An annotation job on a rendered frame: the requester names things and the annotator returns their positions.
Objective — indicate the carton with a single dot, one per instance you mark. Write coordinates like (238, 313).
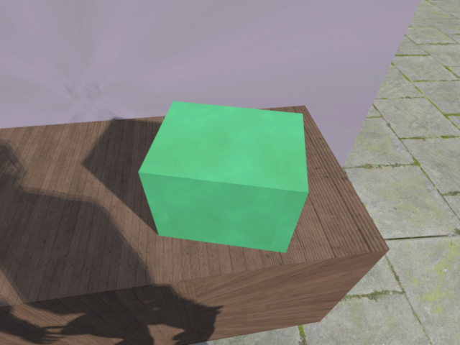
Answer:
(227, 175)

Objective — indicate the pedestal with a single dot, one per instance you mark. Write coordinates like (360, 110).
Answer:
(82, 263)

